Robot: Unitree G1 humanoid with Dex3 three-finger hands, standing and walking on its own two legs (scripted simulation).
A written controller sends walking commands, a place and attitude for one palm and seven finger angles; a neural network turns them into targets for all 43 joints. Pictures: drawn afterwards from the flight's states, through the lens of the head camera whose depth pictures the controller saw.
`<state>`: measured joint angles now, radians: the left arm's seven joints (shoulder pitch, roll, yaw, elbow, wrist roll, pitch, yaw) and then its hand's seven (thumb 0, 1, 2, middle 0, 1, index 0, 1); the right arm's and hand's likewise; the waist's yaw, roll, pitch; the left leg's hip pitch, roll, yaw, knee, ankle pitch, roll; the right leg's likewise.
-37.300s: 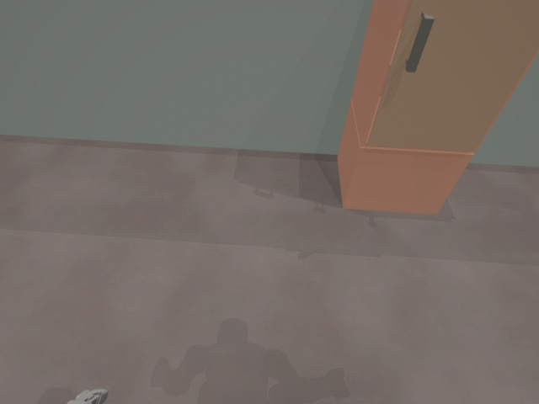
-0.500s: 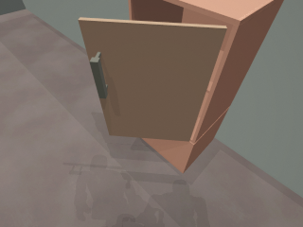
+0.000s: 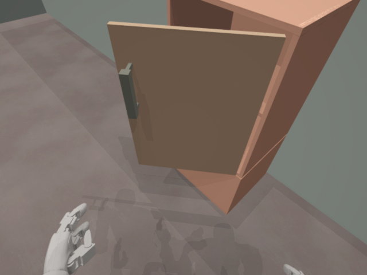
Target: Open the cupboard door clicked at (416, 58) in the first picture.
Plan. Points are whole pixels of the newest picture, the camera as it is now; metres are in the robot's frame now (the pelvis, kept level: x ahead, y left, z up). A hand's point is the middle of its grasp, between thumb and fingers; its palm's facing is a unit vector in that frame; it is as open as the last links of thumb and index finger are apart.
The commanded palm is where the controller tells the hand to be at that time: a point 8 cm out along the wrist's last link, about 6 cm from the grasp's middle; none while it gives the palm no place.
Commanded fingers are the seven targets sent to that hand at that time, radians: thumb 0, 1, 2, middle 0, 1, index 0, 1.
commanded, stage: raise the hand with hooked fingers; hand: left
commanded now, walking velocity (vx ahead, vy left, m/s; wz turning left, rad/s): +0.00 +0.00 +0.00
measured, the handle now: (131, 91) +0.58 +0.18 +0.08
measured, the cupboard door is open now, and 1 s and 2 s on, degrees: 40 40 40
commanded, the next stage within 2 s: move the hooked fingers beside the handle in 1.94 s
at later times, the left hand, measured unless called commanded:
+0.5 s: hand (86, 244) +0.18 +0.21 +0.00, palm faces -0.09 -0.99 -0.06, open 10.0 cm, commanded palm +0.16 +0.27 +0.01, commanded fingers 0.00 0.11 0.56 -0.26 -0.81 -0.26 -0.81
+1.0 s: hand (56, 216) +0.22 +0.26 +0.05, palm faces -0.05 -1.00 -0.05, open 12.9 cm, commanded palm +0.20 +0.31 +0.06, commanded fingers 0.00 -0.48 0.31 -0.30 -1.18 -0.30 -1.18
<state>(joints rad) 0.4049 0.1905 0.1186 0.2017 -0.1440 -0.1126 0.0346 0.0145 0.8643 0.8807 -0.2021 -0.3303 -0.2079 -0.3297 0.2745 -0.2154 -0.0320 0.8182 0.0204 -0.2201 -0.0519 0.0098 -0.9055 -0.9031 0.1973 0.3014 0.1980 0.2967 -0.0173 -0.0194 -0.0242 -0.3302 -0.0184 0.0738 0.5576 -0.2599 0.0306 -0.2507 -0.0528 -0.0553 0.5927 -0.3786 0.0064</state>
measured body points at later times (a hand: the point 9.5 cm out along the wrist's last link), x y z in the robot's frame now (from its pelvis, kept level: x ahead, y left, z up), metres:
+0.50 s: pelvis -0.04 -0.03 -0.06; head +0.00 -0.03 +0.39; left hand +0.18 +0.26 +0.01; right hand +0.13 -0.27 -0.14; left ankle +0.02 +0.10 -0.73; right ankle -0.04 -0.12 -0.73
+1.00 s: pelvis -0.03 +0.01 -0.03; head -0.01 +0.03 +0.42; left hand +0.22 +0.31 +0.05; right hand +0.14 -0.23 -0.09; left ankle +0.02 +0.10 -0.73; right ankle -0.04 -0.12 -0.73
